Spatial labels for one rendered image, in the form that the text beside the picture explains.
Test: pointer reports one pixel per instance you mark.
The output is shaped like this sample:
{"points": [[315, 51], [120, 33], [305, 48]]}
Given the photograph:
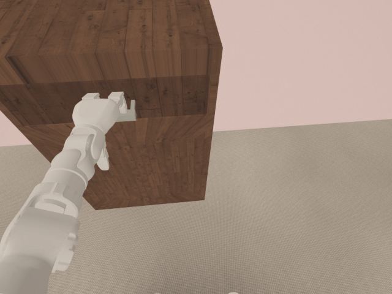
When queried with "cabinet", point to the cabinet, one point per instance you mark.
{"points": [[152, 161]]}

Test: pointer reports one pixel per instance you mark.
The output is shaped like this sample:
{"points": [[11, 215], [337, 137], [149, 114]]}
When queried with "left robot upper arm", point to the left robot upper arm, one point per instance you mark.
{"points": [[41, 243]]}

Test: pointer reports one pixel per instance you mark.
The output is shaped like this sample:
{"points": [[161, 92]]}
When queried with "left robot forearm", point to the left robot forearm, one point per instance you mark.
{"points": [[63, 186]]}

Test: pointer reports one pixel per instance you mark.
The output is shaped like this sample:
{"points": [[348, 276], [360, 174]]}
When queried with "robot left hand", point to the robot left hand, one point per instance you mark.
{"points": [[101, 113]]}

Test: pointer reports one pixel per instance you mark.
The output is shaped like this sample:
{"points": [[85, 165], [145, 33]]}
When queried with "drawer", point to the drawer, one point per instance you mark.
{"points": [[53, 103]]}

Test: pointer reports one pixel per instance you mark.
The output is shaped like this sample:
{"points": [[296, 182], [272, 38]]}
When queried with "handle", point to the handle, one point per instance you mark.
{"points": [[130, 115]]}

